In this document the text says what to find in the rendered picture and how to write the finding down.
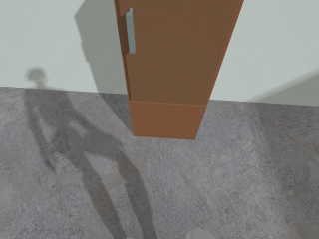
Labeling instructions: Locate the handle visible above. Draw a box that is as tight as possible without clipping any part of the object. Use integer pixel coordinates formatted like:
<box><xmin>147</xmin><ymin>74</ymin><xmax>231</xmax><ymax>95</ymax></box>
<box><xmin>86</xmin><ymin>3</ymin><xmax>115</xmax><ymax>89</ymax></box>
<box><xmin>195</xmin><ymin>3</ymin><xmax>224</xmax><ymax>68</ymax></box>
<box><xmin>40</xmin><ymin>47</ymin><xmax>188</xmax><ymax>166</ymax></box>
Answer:
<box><xmin>126</xmin><ymin>8</ymin><xmax>136</xmax><ymax>54</ymax></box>

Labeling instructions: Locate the robot right thigh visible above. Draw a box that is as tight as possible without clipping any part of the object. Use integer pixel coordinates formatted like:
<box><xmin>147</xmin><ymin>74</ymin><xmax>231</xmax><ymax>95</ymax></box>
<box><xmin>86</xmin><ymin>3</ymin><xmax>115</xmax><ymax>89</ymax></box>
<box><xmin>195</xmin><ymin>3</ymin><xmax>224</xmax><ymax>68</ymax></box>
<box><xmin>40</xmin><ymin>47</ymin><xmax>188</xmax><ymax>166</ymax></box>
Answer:
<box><xmin>185</xmin><ymin>228</ymin><xmax>215</xmax><ymax>239</ymax></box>

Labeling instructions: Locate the cupboard door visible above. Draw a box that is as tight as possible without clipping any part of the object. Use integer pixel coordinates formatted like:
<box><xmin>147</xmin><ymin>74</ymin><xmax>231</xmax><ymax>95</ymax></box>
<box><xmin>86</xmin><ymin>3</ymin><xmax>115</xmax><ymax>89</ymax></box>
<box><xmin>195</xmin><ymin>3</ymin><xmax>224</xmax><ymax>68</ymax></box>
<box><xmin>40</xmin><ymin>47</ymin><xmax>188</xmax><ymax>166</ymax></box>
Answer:
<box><xmin>119</xmin><ymin>0</ymin><xmax>239</xmax><ymax>106</ymax></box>

